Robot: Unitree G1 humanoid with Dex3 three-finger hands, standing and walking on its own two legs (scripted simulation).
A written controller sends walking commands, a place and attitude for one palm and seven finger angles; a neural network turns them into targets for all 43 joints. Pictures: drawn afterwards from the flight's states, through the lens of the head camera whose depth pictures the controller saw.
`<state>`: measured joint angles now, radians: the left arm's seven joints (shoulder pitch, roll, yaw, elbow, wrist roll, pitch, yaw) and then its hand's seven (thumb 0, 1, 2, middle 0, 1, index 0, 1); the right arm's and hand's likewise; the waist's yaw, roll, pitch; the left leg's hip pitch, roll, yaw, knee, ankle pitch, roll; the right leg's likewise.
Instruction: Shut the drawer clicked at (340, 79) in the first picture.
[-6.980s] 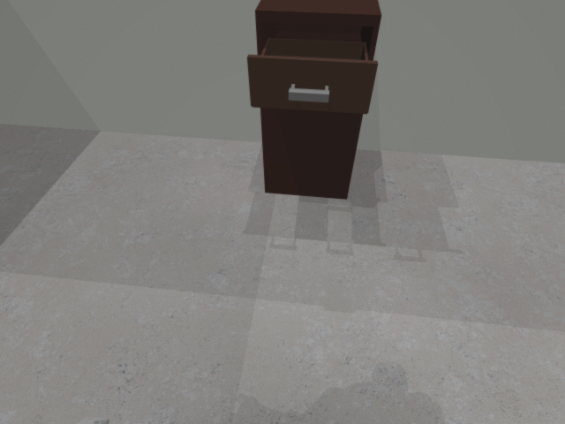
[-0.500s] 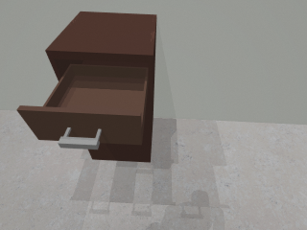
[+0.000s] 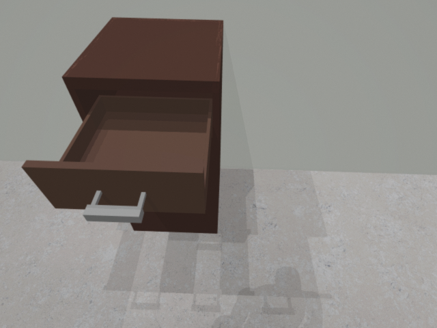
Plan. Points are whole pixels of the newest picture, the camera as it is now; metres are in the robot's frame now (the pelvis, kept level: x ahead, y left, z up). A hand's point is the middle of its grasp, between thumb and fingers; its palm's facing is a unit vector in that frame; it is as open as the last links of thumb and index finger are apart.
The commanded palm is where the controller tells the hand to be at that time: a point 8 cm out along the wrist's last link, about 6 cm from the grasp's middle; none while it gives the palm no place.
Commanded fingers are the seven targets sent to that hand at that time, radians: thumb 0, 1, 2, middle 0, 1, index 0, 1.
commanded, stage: come to a stop and stand still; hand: left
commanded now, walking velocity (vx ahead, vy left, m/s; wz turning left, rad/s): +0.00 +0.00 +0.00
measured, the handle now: (117, 204) +0.37 +0.26 -0.03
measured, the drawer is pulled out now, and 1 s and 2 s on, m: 0.29 0.29 0.29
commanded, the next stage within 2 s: look again from close up in 0.04 s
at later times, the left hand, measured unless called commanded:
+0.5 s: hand out of the picture +0.05 +0.18 -0.17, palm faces +0.01 -0.97 -0.24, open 7.4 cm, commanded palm none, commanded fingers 0.00 0.90 0.90 -0.20 -0.30 -0.20 -0.30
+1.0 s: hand out of the picture +0.00 +0.16 -0.18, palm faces +0.05 -0.98 -0.18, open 7.4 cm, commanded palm none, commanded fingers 0.00 0.90 0.90 -0.20 -0.30 -0.20 -0.30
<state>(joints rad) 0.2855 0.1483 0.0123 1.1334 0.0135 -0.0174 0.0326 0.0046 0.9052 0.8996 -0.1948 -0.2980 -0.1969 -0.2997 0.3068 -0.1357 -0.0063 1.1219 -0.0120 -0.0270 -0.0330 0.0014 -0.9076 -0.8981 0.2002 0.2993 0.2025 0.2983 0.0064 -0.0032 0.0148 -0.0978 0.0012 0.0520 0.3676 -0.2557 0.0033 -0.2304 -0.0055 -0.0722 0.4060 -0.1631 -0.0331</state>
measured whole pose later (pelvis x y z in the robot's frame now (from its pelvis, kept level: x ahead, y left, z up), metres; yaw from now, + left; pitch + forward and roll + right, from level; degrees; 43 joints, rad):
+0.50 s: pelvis +0.01 +0.00 -0.01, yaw +0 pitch -2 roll +1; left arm 0.24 0.16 -0.02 1.08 0.00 -0.02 0.03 0.01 0.91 0.90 -0.20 -0.30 -0.20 -0.30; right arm 0.31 -0.17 0.03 1.07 -0.01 -0.02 -0.02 0.01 -0.93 -0.90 0.20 0.30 0.20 0.30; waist -0.01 0.04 0.01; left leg -0.09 0.00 0.05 0.43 -0.31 0.01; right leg -0.23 -0.01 -0.07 0.50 -0.23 -0.03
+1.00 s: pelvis +0.02 -0.01 -0.01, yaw +1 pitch -1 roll +0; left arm 0.32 0.13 0.01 1.11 0.02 0.00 0.02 0.01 0.91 0.90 -0.20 -0.30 -0.20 -0.30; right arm 0.37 -0.15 0.01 1.13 -0.02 0.00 -0.02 0.00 -0.91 -0.90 0.20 0.30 0.20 0.30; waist 0.00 0.02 0.02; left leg -0.14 0.03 0.04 0.52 -0.37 0.01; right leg -0.25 0.01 -0.09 0.51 -0.26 -0.05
